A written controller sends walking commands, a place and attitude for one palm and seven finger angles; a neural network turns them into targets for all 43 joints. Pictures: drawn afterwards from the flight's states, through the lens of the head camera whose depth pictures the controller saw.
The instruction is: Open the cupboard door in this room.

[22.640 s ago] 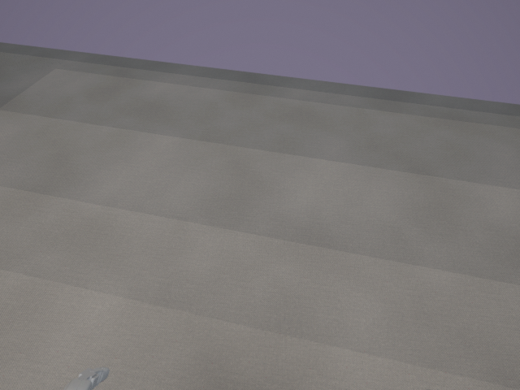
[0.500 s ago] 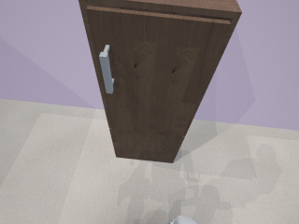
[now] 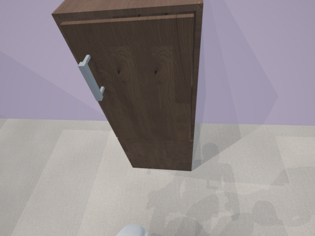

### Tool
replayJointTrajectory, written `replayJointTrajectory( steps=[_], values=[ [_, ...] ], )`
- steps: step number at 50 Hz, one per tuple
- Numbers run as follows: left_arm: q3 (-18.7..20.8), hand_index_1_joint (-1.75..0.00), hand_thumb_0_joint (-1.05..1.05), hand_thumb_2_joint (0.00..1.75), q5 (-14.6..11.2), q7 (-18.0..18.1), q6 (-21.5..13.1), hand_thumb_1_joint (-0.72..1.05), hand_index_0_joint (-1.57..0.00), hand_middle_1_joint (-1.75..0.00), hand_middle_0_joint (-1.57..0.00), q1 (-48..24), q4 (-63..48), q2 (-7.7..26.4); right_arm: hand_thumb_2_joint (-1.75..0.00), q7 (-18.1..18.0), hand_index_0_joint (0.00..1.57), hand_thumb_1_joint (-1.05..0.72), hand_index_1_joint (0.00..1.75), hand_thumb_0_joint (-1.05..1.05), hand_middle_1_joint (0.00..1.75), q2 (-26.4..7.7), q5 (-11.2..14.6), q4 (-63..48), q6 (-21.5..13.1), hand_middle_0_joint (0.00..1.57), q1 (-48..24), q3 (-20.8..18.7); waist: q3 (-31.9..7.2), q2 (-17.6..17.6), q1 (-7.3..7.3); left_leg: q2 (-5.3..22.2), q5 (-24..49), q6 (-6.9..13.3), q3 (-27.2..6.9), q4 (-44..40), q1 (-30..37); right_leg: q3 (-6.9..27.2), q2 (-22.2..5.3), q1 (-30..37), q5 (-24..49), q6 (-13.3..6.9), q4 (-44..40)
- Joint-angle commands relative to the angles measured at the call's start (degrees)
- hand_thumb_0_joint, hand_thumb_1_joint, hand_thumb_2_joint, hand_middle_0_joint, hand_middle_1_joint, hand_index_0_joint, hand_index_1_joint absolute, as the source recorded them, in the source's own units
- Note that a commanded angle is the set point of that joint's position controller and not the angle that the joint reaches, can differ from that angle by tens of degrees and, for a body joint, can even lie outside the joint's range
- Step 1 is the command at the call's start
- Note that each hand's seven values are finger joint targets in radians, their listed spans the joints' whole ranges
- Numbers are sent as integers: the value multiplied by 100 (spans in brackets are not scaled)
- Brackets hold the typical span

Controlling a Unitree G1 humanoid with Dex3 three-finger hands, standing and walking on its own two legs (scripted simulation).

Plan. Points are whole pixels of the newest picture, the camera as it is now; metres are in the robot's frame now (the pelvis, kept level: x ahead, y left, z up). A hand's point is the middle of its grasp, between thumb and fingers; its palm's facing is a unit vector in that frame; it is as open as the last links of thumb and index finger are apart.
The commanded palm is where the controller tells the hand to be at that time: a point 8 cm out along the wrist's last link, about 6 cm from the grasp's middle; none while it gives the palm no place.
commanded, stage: come to a stop and stand still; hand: left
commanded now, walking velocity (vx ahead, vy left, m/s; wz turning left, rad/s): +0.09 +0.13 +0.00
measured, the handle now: (93, 78) +0.55 +0.26 +0.08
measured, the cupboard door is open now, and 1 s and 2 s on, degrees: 0 0 0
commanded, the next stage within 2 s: look again from close up in 1.16 s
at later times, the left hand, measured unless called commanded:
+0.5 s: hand out of the picture -0.03 +0.26 -0.18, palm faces +0.03 -0.99 -0.16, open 7.4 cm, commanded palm none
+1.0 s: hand out of the picture +0.07 +0.20 -0.18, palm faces +0.05 -0.98 -0.20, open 7.2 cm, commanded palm none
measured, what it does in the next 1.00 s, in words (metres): steps on the spot: left foot, then right foot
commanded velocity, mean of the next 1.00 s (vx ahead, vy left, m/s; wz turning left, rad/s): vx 0.05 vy -0.04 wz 0.00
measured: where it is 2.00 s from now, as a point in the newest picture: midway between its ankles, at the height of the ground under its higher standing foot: outside the picture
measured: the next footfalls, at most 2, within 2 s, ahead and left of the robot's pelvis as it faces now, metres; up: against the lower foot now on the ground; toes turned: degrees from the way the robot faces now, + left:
left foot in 0.30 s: -0.03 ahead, +0.17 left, +0.00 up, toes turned +4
right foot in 0.72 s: +0.02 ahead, -0.06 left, +0.00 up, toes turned -5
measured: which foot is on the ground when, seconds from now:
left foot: up 0.00-0.28, down 0.30-1.00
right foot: down 0.00-0.30, up 0.32-0.70, down 0.72-1.00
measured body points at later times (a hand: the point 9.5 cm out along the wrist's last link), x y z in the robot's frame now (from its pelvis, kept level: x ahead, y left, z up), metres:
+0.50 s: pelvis -0.03 +0.07 +0.01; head -0.02 +0.10 +0.45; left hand -0.03 +0.31 -0.17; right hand -0.05 -0.15 -0.14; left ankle -0.07 +0.17 -0.74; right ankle -0.03 -0.07 -0.69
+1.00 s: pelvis +0.01 +0.02 -0.01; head +0.04 +0.02 +0.44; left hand +0.07 +0.25 -0.16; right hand +0.00 -0.19 -0.17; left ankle -0.07 +0.17 -0.74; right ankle -0.02 -0.06 -0.74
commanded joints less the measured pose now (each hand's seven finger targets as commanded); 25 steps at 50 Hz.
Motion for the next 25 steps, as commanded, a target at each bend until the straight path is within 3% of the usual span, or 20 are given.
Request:
replayJointTrajectory(
  steps=[1, 5, 9, 10, 12, 13, 14, 15, 16, 17, 18, 19, 21, 23, 25],
  values=[
    [317, -30, 0, 90, 22, 101, -29, 90, -20, -30, -20, 551, -175, 1349, -90, 46, 20, -90, 30, 0, 30, -293, 12, -317, -78, 20, 178, -52, -560, -1350, 175, 232, 76, -14, -87, -360, -407, 1618, -1342, 930, -235, -301, -1458],
    [317, -30, 0, 90, 78, 44, -2, 90, -20, -30, -20, 499, -188, 1423, -90, 67, 20, -90, 30, 0, 30, -222, 40, -325, -137, 20, 215, -10, -350, -1412, 168, 233, -261, 55, 210, -1325, 170, 1648, -1241, 364, -1523, -319, -1850],
    [348, -30, 0, 90, 111, 11, 12, 90, -20, -30, -20, 474, -115, 1510, -90, 46, 20, -90, 30, 0, 30, -72, 86, -323, -266, 20, 392, 60, -439, -1603, 175, 97, -703, 182, 515, -2570, 801, 1646, -1118, 280, -1791, -416, -2034],
    [347, -30, 0, 90, 102, 7, 13, 90, -20, -30, -20, 434, -80, 1505, -90, 31, 20, -90, 30, 0, 30, -11, 93, -275, -318, 20, 564, 80, -520, -1618, 111, 53, -627, 222, 576, -2946, 1014, 1539, -1017, 298, -1692, -377, -1987],
    [334, -30, 0, 90, 31, 12, 39, 90, -20, -30, -20, 190, -14, 1421, -90, -32, 20, -90, 30, 0, 30, 69, 102, -21, -436, 20, 1255, 125, -764, -1359, -212, -43, 141, 306, 728, -4258, 2116, 1201, -704, -94, -1696, -120, -1672],
    [279, -30, 0, 90, -21, 1, 53, 90, -20, -30, -20, 178, 6, 1291, -90, -72, 20, -90, 30, 0, 30, 20, 110, 81, -491, 20, 1437, 140, -790, -910, -294, 90, 345, 282, 599, -4754, 2655, 960, -488, -481, -1813, 30, -1212],
    [195, -30, 0, 90, -88, -16, 70, 90, -20, -30, -20, 303, 12, 903, -90, -121, 20, -90, 30, 0, 30, -256, 59, 63, -558, 20, 1486, 96, -679, 216, -316, 795, -349, 447, -351, -5363, 2593, 632, -74, -935, -1667, 211, -271],
    [120, -30, 0, 90, -101, -41, 97, 90, -20, -30, -20, 380, -12, 524, -90, -162, 20, -90, 30, 0, 30, -620, 21, -53, -553, 20, 1200, 38, -204, 1434, -277, 1841, -1751, 718, -1633, -6065, 1809, 76, 305, -1298, -1540, 381, 609],
    [114, -30, 0, 90, -46, -46, 132, 90, -20, -30, -20, 179, -2, 583, -90, -189, 20, -90, 30, 0, 30, -715, 6, -196, -498, 20, 826, 68, 433, 1142, -242, 2087, -2284, 923, -1873, -6426, 673, 366, 275, -1083, -1401, 336, 1057],
    [151, -30, 0, 90, -4, -103, 130, 90, -20, -30, -20, 279, 91, 606, -90, -226, 20, -90, 30, 0, 30, -591, -25, -235, -535, 20, 534, 138, 486, 758, -88, 1921, -2032, 991, -1732, -6454, 478, 470, 252, -890, -1088, 355, 1463],
    [183, -30, 0, 90, 24, -127, 172, 90, -20, -30, -20, 339, 252, 653, -90, -244, 20, -90, 30, 0, 30, -444, -1, -138, -577, 20, 482, 150, 446, 1117, -14, 1682, -1702, 828, -1471, -6424, 484, 536, 244, -841, -915, 360, 1831],
    [199, -30, 0, 90, 26, -161, 175, 90, -20, -30, -20, 460, 338, 723, -90, -260, 20, -90, 30, 0, 30, -321, 14, -113, -604, 20, 481, 191, 535, 914, 36, 1485, -1280, 743, -1145, -6284, 683, 569, 308, -1001, -721, 372, 2135],
    [185, -30, 0, 90, 23, -211, 119, 90, -20, -30, -20, 540, 424, 669, -90, -296, 20, -90, 30, 0, 30, -268, 42, -10, -668, 20, 780, 207, 329, 603, -29, 1286, -301, 715, -740, -6005, 1472, 554, 364, -1459, -413, 429, 2492],
    [188, -30, 0, 90, 17, -213, 89, 90, -20, -30, -20, 410, 430, 685, -90, -340, 20, -90, 30, 0, 30, -171, 66, 136, -712, 20, 1179, 207, 201, 358, -129, 1388, 937, 746, -629, -5747, 2005, 563, 299, -1699, -364, 485, 2586],
    [149, -30, 0, 90, -10, -170, 71, 90, -20, -30, -20, 297, 377, 599, -90, -381, 20, -90, 30, 0, 30, -52, 52, 284, -748, 20, 1439, 233, -5, 524, -177, 1426, 2383, 901, -529, -5437, 2385, 549, 266, -1632, -532, 524, 2483]
  ],
)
